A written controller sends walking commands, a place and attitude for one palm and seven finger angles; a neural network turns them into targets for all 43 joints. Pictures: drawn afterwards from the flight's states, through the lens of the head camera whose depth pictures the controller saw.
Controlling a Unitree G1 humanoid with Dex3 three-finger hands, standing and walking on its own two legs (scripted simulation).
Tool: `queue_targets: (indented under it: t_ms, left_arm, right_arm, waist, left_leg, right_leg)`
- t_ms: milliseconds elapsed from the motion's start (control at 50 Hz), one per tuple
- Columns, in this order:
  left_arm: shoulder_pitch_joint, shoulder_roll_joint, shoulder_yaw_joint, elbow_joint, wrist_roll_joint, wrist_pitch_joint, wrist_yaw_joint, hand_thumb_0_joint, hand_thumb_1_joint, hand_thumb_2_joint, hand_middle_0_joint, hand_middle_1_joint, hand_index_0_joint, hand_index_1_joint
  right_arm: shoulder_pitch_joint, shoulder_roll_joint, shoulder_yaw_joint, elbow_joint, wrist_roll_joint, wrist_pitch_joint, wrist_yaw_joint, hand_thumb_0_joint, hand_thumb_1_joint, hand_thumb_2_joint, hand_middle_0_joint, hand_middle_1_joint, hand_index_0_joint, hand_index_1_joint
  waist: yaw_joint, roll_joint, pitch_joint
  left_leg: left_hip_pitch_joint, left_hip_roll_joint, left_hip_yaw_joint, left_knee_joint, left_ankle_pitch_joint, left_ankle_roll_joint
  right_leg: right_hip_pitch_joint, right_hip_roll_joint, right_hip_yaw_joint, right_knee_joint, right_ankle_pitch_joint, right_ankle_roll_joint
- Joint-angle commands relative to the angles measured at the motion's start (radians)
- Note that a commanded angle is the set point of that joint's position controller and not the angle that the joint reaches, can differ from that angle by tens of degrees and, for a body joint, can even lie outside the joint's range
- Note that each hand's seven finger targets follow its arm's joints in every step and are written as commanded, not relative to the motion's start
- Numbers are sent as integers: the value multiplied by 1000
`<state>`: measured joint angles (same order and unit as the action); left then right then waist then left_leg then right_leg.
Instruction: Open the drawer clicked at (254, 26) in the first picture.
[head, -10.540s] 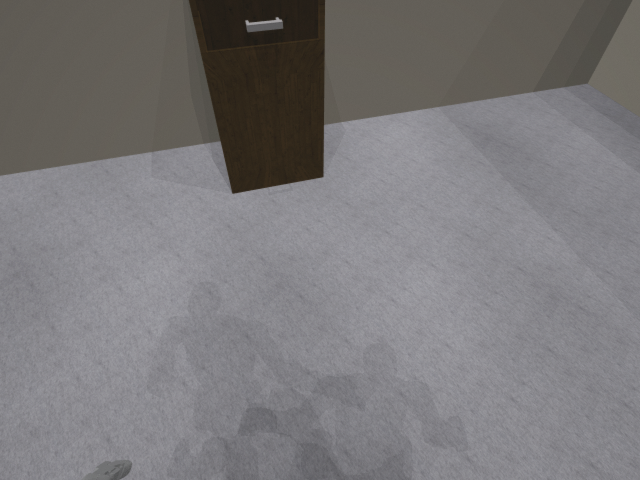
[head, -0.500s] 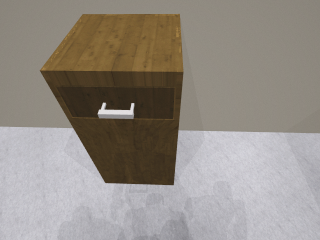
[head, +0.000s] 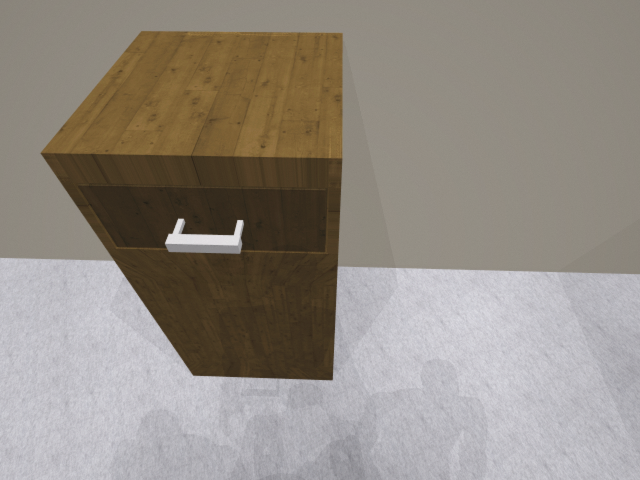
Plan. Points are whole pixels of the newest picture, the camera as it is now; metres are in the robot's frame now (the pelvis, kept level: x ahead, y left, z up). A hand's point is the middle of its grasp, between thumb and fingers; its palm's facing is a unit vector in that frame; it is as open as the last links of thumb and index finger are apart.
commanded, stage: raise the hand with hooked fingers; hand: left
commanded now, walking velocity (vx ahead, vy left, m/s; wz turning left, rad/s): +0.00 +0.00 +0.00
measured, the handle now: (207, 234) +0.49 +0.23 -0.03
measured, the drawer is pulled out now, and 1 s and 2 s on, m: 0.00 0.00 0.00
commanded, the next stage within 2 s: move the hooked fingers above the handle in 1.90 s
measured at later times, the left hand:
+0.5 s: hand (165, 478) +0.14 +0.20 -0.07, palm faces -0.01 -0.09 -1.00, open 9.0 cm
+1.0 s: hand (135, 385) +0.22 +0.24 +0.01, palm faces +0.09 -0.10 -0.99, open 12.0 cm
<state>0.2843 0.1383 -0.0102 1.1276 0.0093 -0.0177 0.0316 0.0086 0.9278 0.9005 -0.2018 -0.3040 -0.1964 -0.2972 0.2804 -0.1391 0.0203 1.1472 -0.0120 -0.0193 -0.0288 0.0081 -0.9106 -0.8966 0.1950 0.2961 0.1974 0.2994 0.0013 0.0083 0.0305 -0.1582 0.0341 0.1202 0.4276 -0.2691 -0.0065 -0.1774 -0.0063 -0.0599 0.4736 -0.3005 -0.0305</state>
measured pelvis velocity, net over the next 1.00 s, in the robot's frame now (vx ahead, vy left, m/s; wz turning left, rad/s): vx -0.03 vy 0.01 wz -0.04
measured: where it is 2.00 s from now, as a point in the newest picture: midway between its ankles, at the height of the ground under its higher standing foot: outside the picture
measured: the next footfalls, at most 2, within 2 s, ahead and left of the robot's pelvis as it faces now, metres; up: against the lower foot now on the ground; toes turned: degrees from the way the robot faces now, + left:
none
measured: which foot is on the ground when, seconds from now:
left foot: down 0.00-1.00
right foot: down 0.00-1.00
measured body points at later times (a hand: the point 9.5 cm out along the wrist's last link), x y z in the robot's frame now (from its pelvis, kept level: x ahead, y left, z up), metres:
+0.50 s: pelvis -0.03 -0.02 -0.06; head +0.01 -0.04 +0.39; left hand +0.13 +0.20 -0.01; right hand +0.25 -0.24 -0.11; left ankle -0.03 +0.13 -0.74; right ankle -0.03 -0.09 -0.74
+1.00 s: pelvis -0.03 +0.01 -0.02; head -0.01 -0.02 +0.43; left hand +0.21 +0.24 +0.07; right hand +0.13 -0.24 -0.14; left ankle -0.03 +0.13 -0.74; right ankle -0.03 -0.09 -0.74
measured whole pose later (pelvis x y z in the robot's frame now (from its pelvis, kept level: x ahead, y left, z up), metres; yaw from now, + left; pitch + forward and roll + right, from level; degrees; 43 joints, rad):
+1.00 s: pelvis -0.03 +0.01 -0.02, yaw -2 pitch +5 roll +1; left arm 0.25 0.37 -0.05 -0.02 1.00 0.02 0.35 0.00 -0.07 0.48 -0.29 -0.93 -0.29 -0.92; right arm 0.18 -0.27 -0.05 0.63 -0.04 0.08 -0.02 0.01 -0.90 -0.90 0.20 0.30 0.20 0.30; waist 0.06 0.06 -0.05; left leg -0.43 0.00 0.04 0.68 -0.34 0.01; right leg -0.46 -0.01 -0.01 0.72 -0.35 -0.02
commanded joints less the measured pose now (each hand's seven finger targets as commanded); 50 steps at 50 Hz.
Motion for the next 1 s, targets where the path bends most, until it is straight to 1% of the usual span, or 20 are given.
queue_targets:
  t_ms: [0, 20, 40, 60, 80, 100, 120, 160, 200, 260, 300, 360, 400, 440, 500, 540, 600, 700, 840, 980]
  left_arm:
    - [-641, 407, -39, -1478, 143, -213, 43, 0, 877, 890, -202, -315, -202, -315]
    - [-198, 375, 26, -1210, 165, -137, 127, 0, 853, 880, -203, -330, -203, -330]
    - [41, 191, -54, -1115, 159, 21, 185, 0, 830, 870, -205, -345, -205, -345]
    - [73, 90, -120, -1096, 223, 51, 187, 0, 807, 860, -207, -360, -207, -360]
    - [2, 154, -113, -1178, 305, 44, 210, 0, 783, 850, -208, -375, -208, -375]
    - [30, 197, -87, -1175, 423, 41, 241, 0, 760, 840, -210, -390, -210, -390]
    - [114, 164, -114, -1110, 529, 53, 268, 0, 737, 830, -212, -405, -212, -405]
    - [318, 171, -92, -1049, 729, 57, 311, 0, 690, 810, -215, -435, -215, -435]
    - [445, 139, -108, -1012, 871, 42, 339, 0, 643, 790, -218, -465, -218, -465]
    - [410, 239, -24, -1126, 996, -39, 373, 0, 573, 760, -223, -510, -223, -510]
    - [351, 282, 16, -1231, 1060, -76, 413, 0, 527, 740, -227, -540, -227, -540]
    - [109, 360, 86, -1366, 1141, -80, 512, 0, 457, 710, -232, -585, -232, -585]
    - [-19, 357, 92, -1407, 1155, -92, 558, 0, 410, 690, -235, -615, -235, -615]
    - [-139, 374, 97, -1458, 1126, -89, 579, 0, 363, 670, -238, -645, -238, -645]
    - [-132, 339, 46, -1408, 1069, -40, 551, 0, 293, 640, -243, -690, -243, -690]
    - [-115, 331, 23, -1358, 1037, 23, 500, 0, 247, 620, -247, -720, -247, -720]
    - [-84, 347, -3, -1327, 1010, 105, 394, 0, 177, 590, -252, -765, -252, -765]
    - [-21, 375, 33, -1307, 1001, 83, 295, 0, 60, 540, -260, -840, -260, -840]
    - [-117, 411, 111, -1372, 1000, 2, 354, 0, -103, 470, -272, -945, -272, -945]
    - [-277, 380, 33, -1353, 994, 57, 350, 0, -267, 400, -283, -1050, -283, -1050]
  right_arm:
    - [-36, -273, -24, -440, 61, -165, -48, 0, -900, -900, 200, 300, 200, 300]
    - [-94, -217, -49, -391, 44, -249, -89, 0, -900, -900, 200, 300, 200, 300]
    - [-107, -171, -66, -398, 81, -277, -91, 0, -900, -900, 200, 300, 200, 300]
    - [-98, -177, -66, -386, 71, -286, -87, 0, -900, -900, 200, 300, 200, 300]
    - [-147, -220, -72, -443, 48, -290, -74, 0, -900, -900, 200, 300, 200, 300]
    - [-119, -237, -76, -460, 13, -271, -64, 0, -900, -900, 200, 300, 200, 300]
    - [-122, -229, -80, -500, -9, -246, -52, 0, -900, -900, 200, 300, 200, 300]
    - [-160, -224, -100, -579, -25, -181, -18, 0, -900, -900, 200, 300, 200, 300]
    - [-216, -217, -109, -630, -43, -100, 27, 0, -900, -900, 200, 300, 200, 300]
    - [-280, -204, -97, -693, -36, -27, 78, 0, -900, -900, 200, 300, 200, 300]
    - [-291, -190, -91, -737, -42, -3, 88, 0, -900, -900, 200, 300, 200, 300]
    - [-300, -180, -94, -769, -70, 31, 85, 0, -900, -900, 200, 300, 200, 300]
    - [-297, -169, -94, -771, -78, 40, 76, 0, -900, -900, 200, 300, 200, 300]
    - [-299, -168, -94, -767, -81, 45, 58, 0, -900, -900, 200, 300, 200, 300]
    - [-305, -173, -88, -769, -70, 42, 41, 0, -900, -900, 200, 300, 200, 300]
    - [-324, -171, -72, -764, -60, 51, 27, 0, -900, -900, 200, 300, 200, 300]
    - [-338, -170, -50, -757, -40, 66, 4, 0, -900, -900, 200, 300, 200, 300]
    - [-314, -167, -34, -731, -36, 54, -4, 0, -900, -900, 200, 300, 200, 300]
    - [-287, -178, -67, -722, -37, 34, 4, 0, -900, -900, 200, 300, 200, 300]
    - [-286, -200, -87, -699, -17, 39, 10, 0, -900, -900, 200, 300, 200, 300]
  waist:
    - [-46, 175, -432]
    - [29, 332, -424]
    - [12, 230, -263]
    - [-6, 122, -172]
    - [-21, 52, -86]
    - [-31, -49, -161]
    - [-21, -140, -160]
    - [64, -188, -185]
    - [110, -267, -139]
    - [153, -239, -219]
    - [160, -111, -280]
    - [121, -7, -342]
    - [87, 18, -397]
    - [45, 6, -418]
    - [16, -12, -390]
    - [18, -46, -361]
    - [53, -88, -330]
    - [89, -79, -270]
    - [91, -22, -293]
    - [64, 3, -280]
  left_leg:
    - [156, -23, -58, 10, 330, 60]
    - [212, -3, -83, 16, 550, 58]
    - [104, 15, -108, 7, 535, 35]
    - [50, 17, -85, 48, 498, 45]
    - [-20, -7, -116, 81, 404, 47]
    - [-51, -20, -108, 120, 361, 52]
    - [-115, -33, -107, 155, 306, 50]
    - [-225, -59, -86, 180, 251, 28]
    - [-344, -64, -74, 200, 185, 19]
    - [-444, -79, -60, 254, 178, 14]
    - [-440, -97, -65, 290, 117, 20]
    - [-384, -110, -76, 393, 118, 24]
    - [-341, -110, -93, 461, 91, 32]
    - [-338, -108, -114, 495, 58, 43]
    - [-352, -102, -110, 474, 26, 49]
    - [-378, -99, -108, 423, 23, 52]
    - [-371, -94, -93, 325, 28, 49]
    - [-314, -79, -94, 225, 75, 41]
    - [-248, -79, -100, 183, 95, 38]
    - [-157, -64, -108, 143, 132, 37]
  right_leg:
    - [49, -65, 211, 8, 621, -23]
    - [14, -33, 124, 72, 377, -36]
    - [-100, -5, 64, 73, 187, -19]
    - [-137, -4, 37, 55, 237, -3]
    - [-204, -2, 53, 50, 261, -8]
    - [-240, 5, 44, 71, 248, -8]
    - [-280, 10, 36, 87, 214, -6]
    - [-250, 14, 69, 118, 176, -17]
    - [-241, 7, 112, 144, 233, -26]
    - [-184, -7, 179, 233, 399, -29]
    - [-232, 1, 193, 260, 256, -36]
    - [-398, 10, 246, 278, 109, -43]
    - [-478, 2, 260, 290, 58, -42]
    - [-489, 1, 264, 290, 59, -34]
    - [-441, 1, 228, 263, 83, -16]
    - [-343, 2, 203, 231, 130, -6]
    - [-206, -8, 190, 169, 160, 8]
    - [-131, -8, 146, 138, 193, 6]
    - [-129, -3, 110, 120, 141, -6]
    - [-173, 10, 55, 113, 127, -11]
